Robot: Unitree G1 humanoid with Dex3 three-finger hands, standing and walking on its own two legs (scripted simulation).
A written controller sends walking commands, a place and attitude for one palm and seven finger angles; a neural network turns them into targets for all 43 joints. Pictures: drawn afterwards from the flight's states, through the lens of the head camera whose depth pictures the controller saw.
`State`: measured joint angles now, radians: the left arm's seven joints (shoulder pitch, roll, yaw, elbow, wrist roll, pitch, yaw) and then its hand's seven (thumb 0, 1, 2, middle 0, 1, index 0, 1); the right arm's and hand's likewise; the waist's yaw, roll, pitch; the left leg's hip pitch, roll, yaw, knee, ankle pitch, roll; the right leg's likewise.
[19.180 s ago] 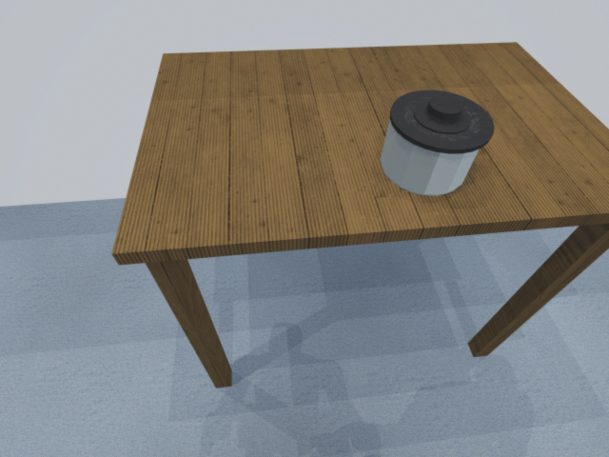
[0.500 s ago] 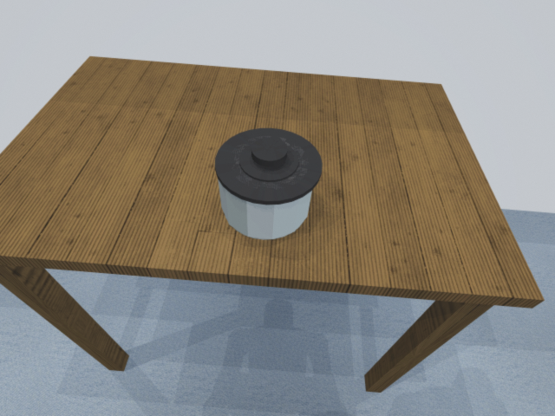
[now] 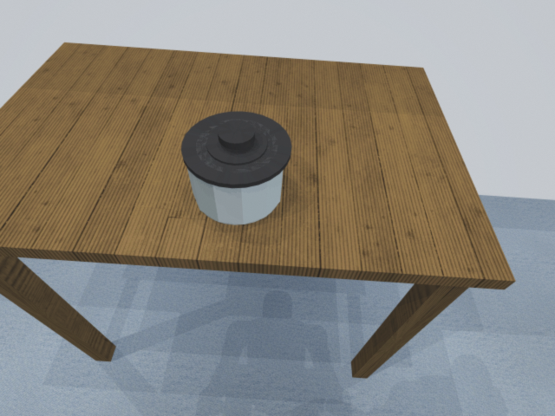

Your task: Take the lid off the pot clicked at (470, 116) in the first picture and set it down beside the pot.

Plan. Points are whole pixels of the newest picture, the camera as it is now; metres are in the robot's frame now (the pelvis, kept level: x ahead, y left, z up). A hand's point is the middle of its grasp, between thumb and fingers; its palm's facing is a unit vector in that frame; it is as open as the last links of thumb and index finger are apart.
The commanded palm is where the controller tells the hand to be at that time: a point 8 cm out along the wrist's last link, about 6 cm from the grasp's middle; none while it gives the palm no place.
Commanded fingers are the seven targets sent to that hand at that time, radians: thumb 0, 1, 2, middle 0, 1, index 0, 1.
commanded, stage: come to a stop and stand still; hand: left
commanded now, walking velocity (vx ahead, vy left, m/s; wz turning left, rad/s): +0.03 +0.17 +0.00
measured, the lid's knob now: (236, 134) +0.47 +0.10 +0.15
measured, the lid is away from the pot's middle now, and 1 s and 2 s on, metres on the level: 0.00 0.00 0.00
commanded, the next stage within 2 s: look again from close up in 0.90 s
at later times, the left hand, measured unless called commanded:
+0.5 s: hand out of the picture +0.00 +0.22 -0.17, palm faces +0.02 -0.98 -0.20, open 7.4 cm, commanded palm none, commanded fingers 0.00 0.90 0.90 -0.20 -0.30 -0.20 -0.30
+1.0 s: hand out of the picture +0.01 +0.23 -0.18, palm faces +0.04 -0.99 -0.16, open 7.4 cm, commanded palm none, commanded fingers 0.00 0.90 0.90 -0.20 -0.30 -0.20 -0.30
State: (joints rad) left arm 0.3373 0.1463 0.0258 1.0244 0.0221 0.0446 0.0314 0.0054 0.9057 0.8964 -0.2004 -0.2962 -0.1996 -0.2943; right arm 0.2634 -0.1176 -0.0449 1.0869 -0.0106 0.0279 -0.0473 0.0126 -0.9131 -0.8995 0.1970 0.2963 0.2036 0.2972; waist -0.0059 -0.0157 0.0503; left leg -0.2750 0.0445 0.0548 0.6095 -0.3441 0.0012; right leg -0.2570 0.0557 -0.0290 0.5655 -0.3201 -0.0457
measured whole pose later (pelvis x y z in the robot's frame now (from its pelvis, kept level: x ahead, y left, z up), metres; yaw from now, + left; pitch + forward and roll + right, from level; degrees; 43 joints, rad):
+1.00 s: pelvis +0.01 +0.07 +0.01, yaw +0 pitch +0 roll -1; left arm 0.29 0.15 -0.01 1.07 0.00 0.02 0.04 0.01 0.90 0.90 -0.20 -0.30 -0.20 -0.29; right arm 0.29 -0.15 0.02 1.07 -0.01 -0.02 -0.04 0.01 -0.92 -0.90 0.20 0.30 0.20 0.30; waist 0.01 -0.02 0.05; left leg -0.13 -0.11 0.08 0.45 -0.32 0.13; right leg -0.18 -0.05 0.01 0.49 -0.31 0.03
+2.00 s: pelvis +0.00 +0.04 +0.01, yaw +1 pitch +0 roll +0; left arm 0.48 0.18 -0.02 0.20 0.01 0.03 0.11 0.04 0.95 0.90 -0.40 -0.51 -0.40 -0.51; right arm 0.28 -0.24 -0.02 0.82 0.02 -0.22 0.04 0.03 -0.93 -0.90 0.20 0.30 0.20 0.30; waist 0.00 0.03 -0.05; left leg -0.17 -0.09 0.05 0.45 -0.29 0.09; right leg -0.21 -0.03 -0.02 0.50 -0.29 0.02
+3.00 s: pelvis -0.01 +0.00 +0.01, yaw +2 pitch -3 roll -1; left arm 0.67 0.31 0.22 -0.43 -0.03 -0.12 0.06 0.02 0.89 0.90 -1.30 -1.50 -1.30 -1.49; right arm 0.15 -0.21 -0.01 0.60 0.02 -0.17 -0.05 0.02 -0.90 -0.90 0.20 0.30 0.20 0.30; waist 0.07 0.06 0.00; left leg -0.11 -0.02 0.02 0.45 -0.28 0.03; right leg -0.10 0.04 -0.06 0.41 -0.25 -0.04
